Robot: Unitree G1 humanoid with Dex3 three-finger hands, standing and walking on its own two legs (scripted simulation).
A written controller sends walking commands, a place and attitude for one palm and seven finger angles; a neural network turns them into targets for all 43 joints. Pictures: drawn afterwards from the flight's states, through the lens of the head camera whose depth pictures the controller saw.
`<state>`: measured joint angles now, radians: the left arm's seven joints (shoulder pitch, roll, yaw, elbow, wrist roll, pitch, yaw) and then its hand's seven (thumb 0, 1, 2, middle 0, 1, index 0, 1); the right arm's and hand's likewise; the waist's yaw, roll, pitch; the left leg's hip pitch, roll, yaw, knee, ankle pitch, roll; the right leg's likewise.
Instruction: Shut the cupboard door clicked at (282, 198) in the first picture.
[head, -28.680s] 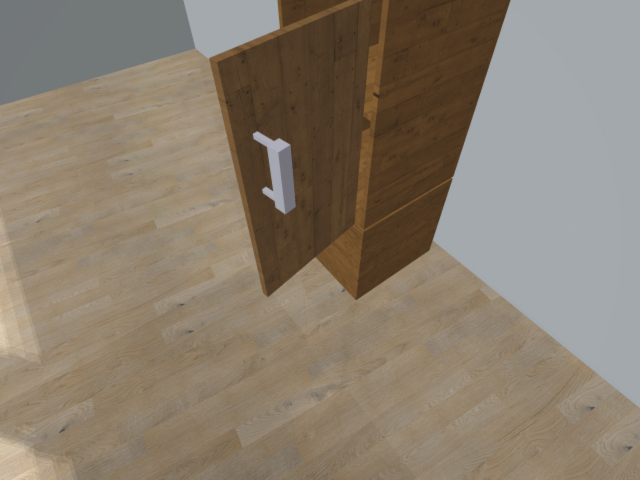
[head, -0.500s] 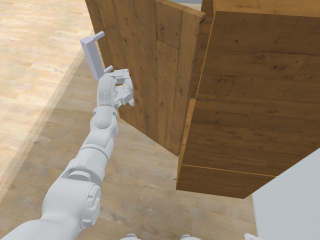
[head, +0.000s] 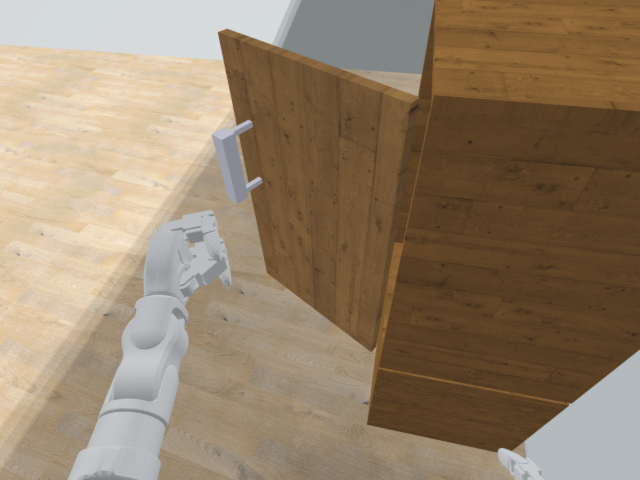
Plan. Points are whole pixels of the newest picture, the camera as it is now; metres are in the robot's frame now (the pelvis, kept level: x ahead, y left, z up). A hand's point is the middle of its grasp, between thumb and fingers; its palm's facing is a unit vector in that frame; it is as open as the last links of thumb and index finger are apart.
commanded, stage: draw the hand back to the body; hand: left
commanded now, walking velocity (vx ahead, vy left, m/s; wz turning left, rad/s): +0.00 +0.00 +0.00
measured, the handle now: (241, 161) +0.62 +0.16 +0.06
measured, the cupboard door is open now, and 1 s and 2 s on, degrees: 60 60 60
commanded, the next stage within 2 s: step back with the hand held close in 1.14 s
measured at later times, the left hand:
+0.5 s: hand (83, 317) +0.24 +0.24 +0.16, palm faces +0.30 -0.90 -0.30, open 4.1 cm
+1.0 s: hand out of the picture +0.19 +0.30 +0.17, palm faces +0.48 -0.79 -0.39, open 7.2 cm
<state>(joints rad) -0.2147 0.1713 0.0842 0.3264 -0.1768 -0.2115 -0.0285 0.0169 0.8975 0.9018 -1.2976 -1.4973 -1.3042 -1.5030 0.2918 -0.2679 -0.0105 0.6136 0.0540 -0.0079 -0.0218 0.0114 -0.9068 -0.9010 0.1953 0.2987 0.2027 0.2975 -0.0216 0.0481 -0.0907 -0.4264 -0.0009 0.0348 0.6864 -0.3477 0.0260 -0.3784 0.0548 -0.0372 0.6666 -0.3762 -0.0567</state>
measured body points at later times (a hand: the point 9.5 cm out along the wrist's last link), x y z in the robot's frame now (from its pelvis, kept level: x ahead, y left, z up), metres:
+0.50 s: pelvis +0.00 +0.02 +0.02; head -0.01 -0.01 +0.47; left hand +0.22 +0.29 +0.17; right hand +0.20 -0.18 -0.07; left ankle +0.00 +0.10 -0.72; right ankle -0.02 -0.08 -0.72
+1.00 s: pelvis +0.01 +0.03 +0.02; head -0.01 +0.00 +0.47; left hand +0.16 +0.34 +0.20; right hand +0.20 -0.19 -0.07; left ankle +0.00 +0.10 -0.72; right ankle -0.02 -0.08 -0.72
